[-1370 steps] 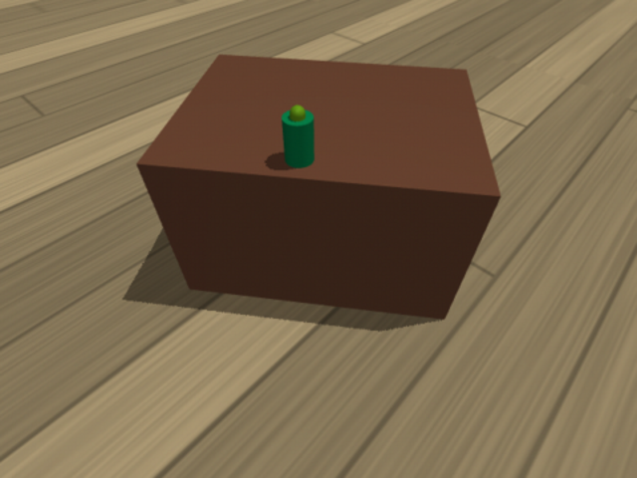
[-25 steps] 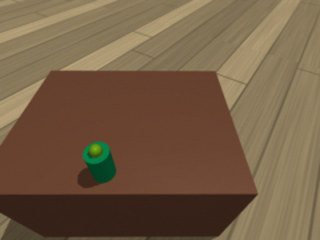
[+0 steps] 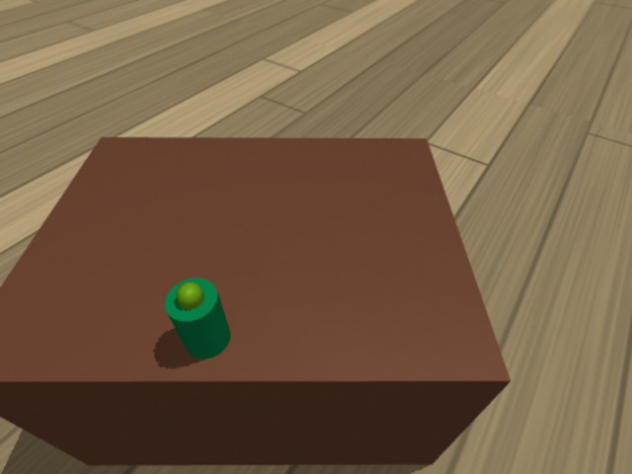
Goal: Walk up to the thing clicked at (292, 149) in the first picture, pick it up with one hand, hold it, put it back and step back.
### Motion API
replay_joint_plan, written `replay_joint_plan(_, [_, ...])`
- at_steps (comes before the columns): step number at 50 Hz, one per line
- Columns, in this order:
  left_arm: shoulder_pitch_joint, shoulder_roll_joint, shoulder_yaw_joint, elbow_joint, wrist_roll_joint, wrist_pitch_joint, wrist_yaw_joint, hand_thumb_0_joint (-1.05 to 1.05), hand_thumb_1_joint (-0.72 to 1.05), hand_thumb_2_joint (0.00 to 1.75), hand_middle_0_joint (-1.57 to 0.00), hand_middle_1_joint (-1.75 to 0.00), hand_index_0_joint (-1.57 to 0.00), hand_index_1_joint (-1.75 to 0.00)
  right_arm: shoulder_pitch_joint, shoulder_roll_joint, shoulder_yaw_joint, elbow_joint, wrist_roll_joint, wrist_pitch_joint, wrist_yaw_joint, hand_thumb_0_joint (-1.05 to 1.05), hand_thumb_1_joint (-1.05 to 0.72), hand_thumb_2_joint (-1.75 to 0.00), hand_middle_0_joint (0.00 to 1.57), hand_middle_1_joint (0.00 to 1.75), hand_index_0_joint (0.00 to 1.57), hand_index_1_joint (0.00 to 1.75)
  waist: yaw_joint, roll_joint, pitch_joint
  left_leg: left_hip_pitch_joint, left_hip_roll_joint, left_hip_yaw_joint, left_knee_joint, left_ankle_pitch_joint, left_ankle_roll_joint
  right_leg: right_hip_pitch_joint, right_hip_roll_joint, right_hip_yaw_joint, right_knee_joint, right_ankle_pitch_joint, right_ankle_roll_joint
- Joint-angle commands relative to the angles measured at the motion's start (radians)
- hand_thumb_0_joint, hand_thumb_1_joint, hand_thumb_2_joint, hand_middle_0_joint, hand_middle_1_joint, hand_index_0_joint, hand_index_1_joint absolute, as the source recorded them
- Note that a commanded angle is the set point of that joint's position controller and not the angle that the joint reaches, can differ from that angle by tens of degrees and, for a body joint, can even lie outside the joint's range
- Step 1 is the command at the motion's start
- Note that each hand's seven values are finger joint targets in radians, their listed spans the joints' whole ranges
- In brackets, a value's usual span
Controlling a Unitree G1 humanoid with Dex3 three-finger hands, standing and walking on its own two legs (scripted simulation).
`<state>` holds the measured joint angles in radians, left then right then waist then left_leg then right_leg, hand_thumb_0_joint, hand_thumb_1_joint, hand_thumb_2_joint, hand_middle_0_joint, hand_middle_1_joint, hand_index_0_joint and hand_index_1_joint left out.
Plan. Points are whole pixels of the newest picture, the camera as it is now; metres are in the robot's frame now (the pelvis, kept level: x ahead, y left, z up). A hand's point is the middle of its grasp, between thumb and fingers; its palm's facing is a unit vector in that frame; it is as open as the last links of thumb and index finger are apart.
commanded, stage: stand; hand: left
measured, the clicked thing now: (198, 315) +0.40 +0.22 -0.10
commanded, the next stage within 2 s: step back in 0.42 s
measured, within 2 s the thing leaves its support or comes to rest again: neither
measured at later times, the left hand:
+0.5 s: hand out of the picture +0.07 +0.26 -0.16, palm faces +0.00 -0.94 -0.35, open 7.4 cm
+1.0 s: hand out of the picture -0.02 +0.27 -0.17, palm faces +0.09 -0.90 -0.42, open 7.4 cm
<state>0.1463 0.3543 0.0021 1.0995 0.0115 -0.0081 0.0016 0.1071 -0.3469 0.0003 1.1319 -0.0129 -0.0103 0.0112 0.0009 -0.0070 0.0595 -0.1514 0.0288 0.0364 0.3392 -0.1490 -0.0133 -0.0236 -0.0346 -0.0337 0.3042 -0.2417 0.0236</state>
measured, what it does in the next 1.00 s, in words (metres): walks backwards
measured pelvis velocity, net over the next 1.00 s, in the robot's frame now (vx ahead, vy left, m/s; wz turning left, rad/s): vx -0.11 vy -0.01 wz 0.11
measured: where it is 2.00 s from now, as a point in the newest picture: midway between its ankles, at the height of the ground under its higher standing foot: outside the picture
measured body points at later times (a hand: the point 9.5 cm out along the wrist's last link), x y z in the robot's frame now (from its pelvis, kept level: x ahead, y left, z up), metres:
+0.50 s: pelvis -0.01 +0.00 +0.00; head +0.02 +0.00 +0.44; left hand +0.07 +0.31 -0.14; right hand +0.08 -0.30 -0.13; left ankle +0.02 +0.13 -0.75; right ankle -0.05 -0.13 -0.75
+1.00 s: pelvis -0.11 -0.01 -0.03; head -0.03 -0.01 +0.41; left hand -0.03 +0.31 -0.14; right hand +0.02 -0.32 -0.16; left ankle -0.14 +0.12 -0.73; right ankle -0.05 -0.13 -0.75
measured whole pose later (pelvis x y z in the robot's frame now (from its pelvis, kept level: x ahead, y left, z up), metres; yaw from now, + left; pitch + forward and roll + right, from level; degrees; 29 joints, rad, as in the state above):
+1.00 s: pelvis -0.11 -0.01 -0.03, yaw +7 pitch -1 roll +0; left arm 0.10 0.36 0.05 0.83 0.02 0.02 0.03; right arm 0.11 -0.42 -0.04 0.93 -0.02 0.06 0.00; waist 0.02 0.02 0.21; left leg -0.34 -0.02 -0.07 0.85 -0.50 0.00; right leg -0.37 -0.08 -0.10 0.69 -0.29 -0.01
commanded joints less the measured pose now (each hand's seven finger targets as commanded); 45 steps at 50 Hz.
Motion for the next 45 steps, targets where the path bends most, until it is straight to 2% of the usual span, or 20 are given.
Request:
replay_joint_plan(1, [-0.028,0.21,0.041,-0.056,0.002,-0.018,0.01,0.0,0.9,0.9,-0.2,-0.3,-0.2,-0.3,-0.033,-0.211,-0.041,-0.055,0.002,-0.019,-0.021,0.0,-0.9,-0.9,0.2,0.3,0.2,0.3,-0.004,0.01,-0.089,0.084,0.111,-0.098,-0.026,0.201,0.029,-0.062,-0.115,0.074,-0.056,0.193,-0.036])
replay_joint_plan(4, [-0.027,0.207,0.04,-0.049,-0.001,-0.016,0.01,0.0,0.9,0.9,-0.2,-0.3,-0.2,-0.3,-0.037,-0.21,-0.04,-0.051,0.004,-0.018,-0.019,0.0,-0.9,-0.9,0.2,0.3,0.2,0.3,-0.001,0.013,-0.055,0.062,0.108,-0.108,-0.044,0.159,0.027,-0.072,-0.111,0.071,-0.061,0.136,-0.037])
replay_joint_plan(12, [-0.027,0.21,0.041,-0.055,0.0,-0.019,0.012,0.0,0.9,0.9,-0.2,-0.3,-0.2,-0.3,-0.031,-0.212,-0.041,-0.057,0.005,-0.019,-0.02,0.0,-0.9,-0.9,0.2,0.3,0.2,0.3,-0.001,0.006,-0.082,0.085,0.114,-0.104,-0.024,0.223,0.032,-0.06,-0.115,0.069,-0.052,0.206,-0.035])
replay_joint_plan(17, [-0.026,0.209,0.04,-0.051,0.002,-0.017,0.008,0.0,0.9,0.9,-0.2,-0.3,-0.2,-0.3,-0.029,-0.214,-0.04,-0.053,0.005,-0.017,-0.019,0.0,-0.9,-0.9,0.2,0.3,0.2,0.3,-0.008,0.015,-0.048,0.058,0.102,-0.104,-0.045,0.117,0.027,-0.08,-0.111,0.074,-0.074,0.125,-0.035])
replay_joint_plan(20, [-0.027,0.213,0.042,-0.055,0.002,-0.018,0.009,0.0,0.9,0.9,-0.2,-0.3,-0.2,-0.3,-0.039,-0.214,-0.043,-0.059,0.002,-0.019,-0.019,0.0,-0.9,-0.9,0.2,0.3,0.2,0.3,-0.001,0.013,-0.076,0.078,0.112,-0.106,-0.034,0.174,0.031,-0.073,-0.113,0.073,-0.063,0.153,-0.038])
replay_joint_plan(21, [-0.048,0.268,0.085,-0.066,-0.015,-0.005,0.015,0.0,0.9,0.9,-0.2,-0.3,-0.2,-0.3,-0.061,-0.277,-0.067,-0.072,0.011,-0.002,-0.013,0.0,-0.9,-0.9,0.2,0.3,0.2,0.3,-0.002,0.029,0.034,-0.004,0.108,-0.132,0.051,0.376,0.063,-0.145,-0.082,0.062,0.048,0.285,-0.041])
replay_joint_plan(23, [-0.007,0.234,0.085,-0.089,-0.021,0.002,0.022,0.0,0.9,0.9,-0.2,-0.3,-0.2,-0.3,-0.038,-0.265,-0.073,-0.096,0.024,0.005,-0.014,0.0,-0.9,-0.9,0.2,0.3,0.2,0.3,-0.002,0.052,-0.081,0.049,0.144,-0.132,0.097,0.535,0.111,-0.113,-0.056,0.024,0.152,0.322,-0.048])
replay_joint_plan(24, [-0.003,0.22,0.087,-0.1,-0.022,0.007,0.022,0.0,0.9,0.9,-0.2,-0.3,-0.2,-0.3,-0.028,-0.272,-0.081,-0.109,0.026,0.01,-0.013,0.0,-0.9,-0.9,0.2,0.3,0.2,0.3,-0.007,0.071,-0.122,0.048,0.163,-0.149,0.098,0.56,0.137,-0.109,-0.033,0.014,0.211,0.29,-0.05])
replay_joint_plan(27, [0.0,0.197,0.086,-0.136,-0.015,0.027,0.02,0.0,0.9,0.9,-0.2,-0.3,-0.2,-0.3,-0.04,-0.308,-0.105,-0.156,0.022,0.027,-0.016,0.0,-0.9,-0.9,0.2,0.3,0.2,0.3,-0.011,0.149,-0.172,-0.007,0.223,-0.212,0.075,0.457,0.209,-0.129,0.017,0.01,0.358,0.092,-0.061])
replay_joint_plan(30, [0.077,0.197,0.1,-0.136,-0.007,0.039,0.015,0.0,0.9,0.9,-0.2,-0.3,-0.2,-0.3,-0.099,-0.304,-0.112,-0.212,0.013,0.045,-0.02,0.0,-0.9,-0.9,0.2,0.3,0.2,0.3,0.025,0.189,-0.161,-0.152,0.247,-0.229,0.11,0.278,0.242,-0.114,0.027,0.021,0.446,-0.1,-0.079])
replay_joint_plan(31, [0.111,0.197,0.106,-0.132,-0.004,0.039,0.013,0.0,0.9,0.9,-0.2,-0.3,-0.2,-0.3,-0.127,-0.291,-0.11,-0.227,0.012,0.051,-0.018,0.0,-0.9,-0.9,0.2,0.3,0.2,0.3,0.047,0.177,-0.15,-0.177,0.226,-0.221,0.159,0.206,0.223,-0.12,0.012,0.032,0.385,-0.103,-0.088])
replay_joint_plan(32, [0.115,0.222,0.11,-0.14,0.004,0.035,0.013,0.0,0.9,0.9,-0.2,-0.3,-0.2,-0.3,-0.141,-0.272,-0.107,-0.248,0.015,0.057,-0.015,0.0,-0.9,-0.9,0.2,0.3,0.2,0.3,0.053,0.072,-0.122,-0.201,0.14,-0.168,0.278,0.117,0.18,-0.169,-0.056,0.114,0.265,-0.023,-0.113])
replay_joint_plan(33, [0.094,0.274,0.122,-0.16,0.016,0.024,0.014,0.0,0.9,0.9,-0.2,-0.3,-0.2,-0.3,-0.143,-0.223,-0.095,-0.265,0.024,0.061,-0.014,0.0,-0.9,-0.9,0.2,0.3,0.2,0.3,0.057,-0.084,-0.069,-0.256,-0.02,-0.115,0.438,-0.07,0.088,-0.21,-0.203,0.29,0.053,0.137,-0.149])
replay_joint_plan(34, [0.032,0.354,0.139,-0.194,0.024,0.017,0.015,0.0,0.9,0.9,-0.2,-0.3,-0.2,-0.3,-0.133,-0.183,-0.087,-0.272,0.02,0.067,-0.021,0.0,-0.9,-0.9,0.2,0.3,0.2,0.3,0.048,-0.201,-0.032,-0.335,-0.156,-0.127,0.66,-0.424,0.045,-0.248,-0.343,0.443,-0.014,0.315,-0.25])
replay_joint_plan(35, [-0.025,0.38,0.142,-0.228,0.033,0.012,0.019,0.0,0.9,0.9,-0.2,-0.3,-0.2,-0.3,-0.076,-0.201,-0.092,-0.262,0.007,0.073,-0.031,0.0,-0.9,-0.9,0.2,0.3,0.2,0.3,0.031,-0.2,-0.027,-0.342,-0.121,-0.207,0.817,-0.494,0.046,-0.316,-0.41,0.515,0.007,0.38,-0.33])
replay_joint_plan(36, [-0.072,0.34,0.14,-0.252,0.023,0.012,0.022,0.0,0.9,0.9,-0.2,-0.3,-0.2,-0.3,-0.034,-0.238,-0.101,-0.25,0.018,0.075,-0.032,0.0,-0.9,-0.9,0.2,0.3,0.2,0.3,0.003,-0.129,-0.04,-0.32,-0.113,-0.248,0.888,-0.445,0.045,-0.314,-0.368,0.425,0.035,0.395,-0.313])
replay_joint_plan(38, [-0.15,0.295,0.129,-0.275,0.028,0.009,0.025,0.0,0.9,0.9,-0.2,-0.3,-0.2,-0.3,0.044,-0.247,-0.11,-0.228,0.027,0.073,-0.031,0.0,-0.9,-0.9,0.2,0.3,0.2,0.3,-0.048,-0.104,-0.054,-0.338,-0.118,-0.217,0.926,-0.351,0.03,-0.243,-0.25,0.25,0.1,0.422,-0.249])
replay_joint_plan(39, [-0.131,0.28,0.126,-0.283,0.029,0.008,0.028,0.0,0.9,0.9,-0.2,-0.3,-0.2,-0.3,0.04,-0.254,-0.107,-0.234,0.022,0.068,-0.033,0.0,-0.9,-0.9,0.2,0.3,0.2,0.3,-0.031,-0.106,-0.076,-0.358,-0.118,-0.209,0.92,-0.337,0.021,-0.186,-0.234,0.224,0.131,0.446,-0.233])
replay_joint_plan(42, [-0.018,0.254,0.122,-0.286,0.022,0.008,0.039,0.0,0.9,0.9,-0.2,-0.3,-0.2,-0.3,0.004,-0.241,-0.088,-0.258,0.011,0.059,-0.035,0.0,-0.9,-0.9,0.2,0.3,0.2,0.3,0.047,-0.106,-0.121,-0.418,-0.095,-0.19,0.774,-0.355,-0.001,0.017,-0.244,0.212,0.212,0.554,-0.245])
replay_joint_plan(45, [0.04,0.275,0.133,-0.296,0.018,0.014,0.049,0.0,0.9,0.9,-0.2,-0.3,-0.2,-0.3,-0.03,-0.235,-0.084,-0.295,0.001,0.053,-0.035,0.0,-0.9,-0.9,0.2,0.3,0.2,0.3,0.073,-0.164,-0.133,-0.412,-0.048,-0.158,0.585,-0.386,0.002,0.101,-0.289,0.25,0.239,0.628,-0.271])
